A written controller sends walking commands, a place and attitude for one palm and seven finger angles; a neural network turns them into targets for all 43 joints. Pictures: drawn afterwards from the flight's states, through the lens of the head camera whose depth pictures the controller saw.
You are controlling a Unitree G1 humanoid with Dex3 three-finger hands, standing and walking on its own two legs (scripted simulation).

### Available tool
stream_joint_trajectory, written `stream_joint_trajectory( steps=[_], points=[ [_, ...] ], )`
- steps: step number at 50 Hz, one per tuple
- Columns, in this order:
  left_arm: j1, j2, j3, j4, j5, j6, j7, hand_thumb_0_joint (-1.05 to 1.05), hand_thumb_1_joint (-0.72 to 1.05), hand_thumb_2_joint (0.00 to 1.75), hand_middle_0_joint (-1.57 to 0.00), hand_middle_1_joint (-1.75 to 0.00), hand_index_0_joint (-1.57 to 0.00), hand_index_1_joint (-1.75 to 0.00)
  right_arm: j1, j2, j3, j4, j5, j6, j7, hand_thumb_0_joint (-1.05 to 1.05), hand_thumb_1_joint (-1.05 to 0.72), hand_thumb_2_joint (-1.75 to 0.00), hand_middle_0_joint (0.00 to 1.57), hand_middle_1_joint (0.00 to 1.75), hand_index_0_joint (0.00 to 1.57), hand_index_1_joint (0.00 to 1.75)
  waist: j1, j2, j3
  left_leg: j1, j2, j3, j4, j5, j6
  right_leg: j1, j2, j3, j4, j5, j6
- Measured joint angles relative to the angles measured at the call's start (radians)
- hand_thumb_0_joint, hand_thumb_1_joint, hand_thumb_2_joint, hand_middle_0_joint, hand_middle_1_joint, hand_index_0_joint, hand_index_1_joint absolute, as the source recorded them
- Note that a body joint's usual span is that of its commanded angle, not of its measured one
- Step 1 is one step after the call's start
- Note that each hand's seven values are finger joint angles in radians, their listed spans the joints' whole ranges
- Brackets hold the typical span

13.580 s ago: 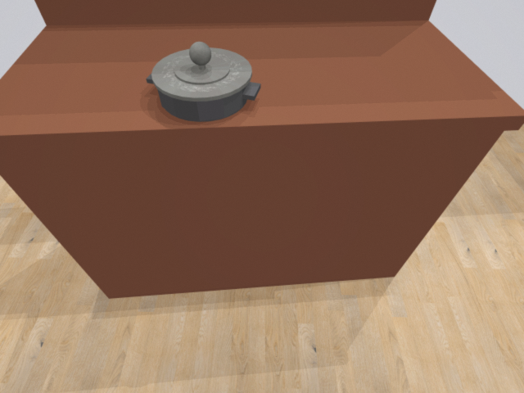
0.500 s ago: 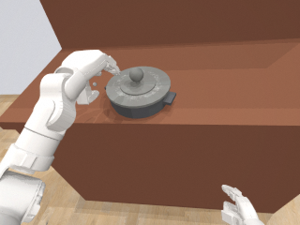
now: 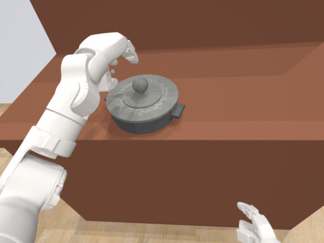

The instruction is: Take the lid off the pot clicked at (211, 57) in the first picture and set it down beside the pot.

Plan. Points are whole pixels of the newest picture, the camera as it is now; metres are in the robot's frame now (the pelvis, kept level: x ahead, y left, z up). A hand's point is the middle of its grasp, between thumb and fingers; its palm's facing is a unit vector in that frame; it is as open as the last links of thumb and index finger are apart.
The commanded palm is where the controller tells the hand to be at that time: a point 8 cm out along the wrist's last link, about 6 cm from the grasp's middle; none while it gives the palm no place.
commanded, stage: move the open hand above the knob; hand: left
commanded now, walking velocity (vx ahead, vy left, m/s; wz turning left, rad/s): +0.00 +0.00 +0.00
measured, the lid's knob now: (140, 84) +0.48 +0.10 +0.16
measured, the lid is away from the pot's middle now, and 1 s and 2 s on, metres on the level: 0.00 0.00 0.00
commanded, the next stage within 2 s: lower the open fingers around the knob in 1.78 s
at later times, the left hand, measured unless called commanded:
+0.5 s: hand (134, 60) +0.46 +0.09 +0.25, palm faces -0.14 -0.06 -0.99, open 10.0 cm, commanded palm +0.43 +0.11 +0.31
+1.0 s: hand (130, 67) +0.43 +0.10 +0.24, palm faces -0.13 -0.05 -0.99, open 10.0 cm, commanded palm +0.42 +0.10 +0.31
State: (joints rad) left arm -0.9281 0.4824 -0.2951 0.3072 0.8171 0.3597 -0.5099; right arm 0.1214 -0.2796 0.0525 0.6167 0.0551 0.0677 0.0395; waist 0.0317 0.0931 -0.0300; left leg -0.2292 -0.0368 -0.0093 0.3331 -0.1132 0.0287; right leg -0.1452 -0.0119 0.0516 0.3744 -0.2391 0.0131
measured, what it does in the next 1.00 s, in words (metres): stands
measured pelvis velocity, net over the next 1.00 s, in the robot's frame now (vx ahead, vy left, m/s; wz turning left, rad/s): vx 0.00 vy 0.01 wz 0.00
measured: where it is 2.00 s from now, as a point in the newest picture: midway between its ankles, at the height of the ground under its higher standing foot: outside the picture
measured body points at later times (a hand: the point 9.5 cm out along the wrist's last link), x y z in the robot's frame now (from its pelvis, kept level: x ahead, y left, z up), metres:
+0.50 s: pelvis +0.01 +0.01 +0.00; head +0.01 -0.03 +0.45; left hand +0.46 +0.10 +0.30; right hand +0.14 -0.23 -0.12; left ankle +0.04 +0.10 -0.75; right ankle -0.03 -0.13 -0.75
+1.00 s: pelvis +0.00 +0.01 +0.00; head -0.01 -0.03 +0.45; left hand +0.44 +0.10 +0.30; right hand +0.19 -0.22 -0.10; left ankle +0.04 +0.10 -0.75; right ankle -0.03 -0.13 -0.75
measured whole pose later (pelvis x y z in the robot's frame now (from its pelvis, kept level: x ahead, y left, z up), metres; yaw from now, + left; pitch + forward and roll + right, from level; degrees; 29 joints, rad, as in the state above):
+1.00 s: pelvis +0.00 +0.01 +0.00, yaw +0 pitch +1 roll +1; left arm -1.10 0.35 -0.39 0.58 0.85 0.39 -0.47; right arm 0.13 -0.27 0.05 0.65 0.05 0.05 0.04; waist 0.01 0.07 -0.05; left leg -0.23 -0.05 -0.01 0.31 -0.10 0.04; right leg -0.15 -0.02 0.05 0.37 -0.24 0.02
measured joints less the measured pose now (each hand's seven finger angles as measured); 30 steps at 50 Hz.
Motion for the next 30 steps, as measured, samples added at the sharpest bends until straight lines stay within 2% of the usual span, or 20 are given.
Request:
stream_joint_trajectory(
  steps=[4,11,17,21,25,30],
  points=[
    [-0.017,-0.04,-0.043,0.036,0.01,0.023,-0.009,0.0,-0.4,1.72,-0.89,-0.09,-0.88,-0.09,0.014,-0.004,0.0,0.003,0.004,0.009,0.007,0.01,-0.91,-0.9,0.2,0.3,0.2,0.3,-0.004,0.001,-0.006,0.0,-0.006,0.001,0.0,-0.004,0.005,0.001,-0.006,0.0,0.0,-0.004,0.005],
    [-0.11,-0.065,-0.082,0.125,0.018,0.0,0.008,0.0,-0.4,1.72,-0.89,-0.09,-0.89,-0.09,0.025,0.006,0.003,0.026,-0.007,-0.029,-0.01,0.01,-0.91,-0.9,0.2,0.3,0.2,0.3,-0.019,-0.009,0.005,0.002,-0.011,0.009,-0.012,0.001,0.01,-0.003,-0.012,0.008,-0.005,-0.001,0.009],
    [-0.217,-0.117,-0.061,0.307,0.033,0.021,0.031,0.0,-0.4,1.72,-0.89,-0.09,-0.88,-0.09,0.044,0.011,0.005,0.053,-0.01,-0.021,-0.006,0.01,-0.91,-0.9,0.2,0.3,0.2,0.3,-0.034,-0.02,-0.005,-0.011,-0.012,0.014,-0.027,0.009,0.012,-0.021,-0.014,0.013,-0.014,0.005,0.011],
    [-0.21,-0.121,-0.059,0.314,0.05,0.015,0.029,0.0,-0.4,1.72,-0.89,-0.09,-0.88,-0.09,0.073,0.006,-0.006,0.054,-0.018,-0.03,-0.006,0.01,-0.91,-0.9,0.2,0.3,0.2,0.3,-0.043,-0.016,-0.015,-0.015,-0.013,0.02,-0.034,0.009,0.014,-0.027,-0.016,0.019,-0.02,0.006,0.013],
    [-0.201,-0.121,-0.037,0.316,0.048,0.009,0.033,0.0,-0.4,1.72,-0.89,-0.09,-0.88,-0.09,0.098,0.004,-0.014,0.06,-0.023,-0.036,-0.005,0.01,-0.91,-0.9,0.2,0.3,0.2,0.3,-0.046,-0.014,-0.032,-0.006,-0.013,0.028,-0.033,0.0,0.016,-0.019,-0.016,0.027,-0.021,0.001,0.015],
    [-0.193,-0.126,-0.026,0.327,0.039,0.03,0.032,0.0,-0.4,1.72,-0.89,-0.09,-0.88,-0.09,0.105,0.001,-0.017,0.054,-0.017,-0.022,0.001,0.01,-0.91,-0.9,0.2,0.3,0.2,0.3,-0.045,-0.018,-0.035,0.006,-0.012,0.03,-0.032,-0.005,0.015,-0.009,-0.015,0.03,-0.019,-0.004,0.014]
  ],
)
